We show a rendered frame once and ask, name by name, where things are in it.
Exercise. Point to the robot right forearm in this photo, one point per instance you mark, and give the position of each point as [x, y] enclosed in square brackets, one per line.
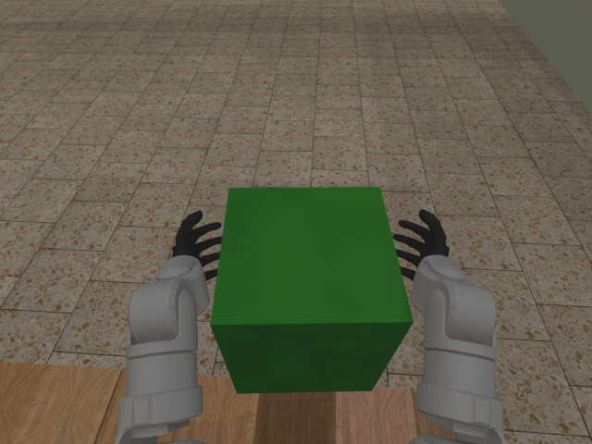
[458, 387]

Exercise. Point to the right robot hand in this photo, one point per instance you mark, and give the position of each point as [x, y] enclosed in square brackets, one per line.
[435, 241]

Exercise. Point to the left robot hand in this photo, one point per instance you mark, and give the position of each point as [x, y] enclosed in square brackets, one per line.
[187, 236]

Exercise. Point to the carton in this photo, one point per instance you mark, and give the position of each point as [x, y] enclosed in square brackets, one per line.
[309, 292]

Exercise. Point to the robot left forearm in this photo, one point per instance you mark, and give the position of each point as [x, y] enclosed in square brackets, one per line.
[162, 393]

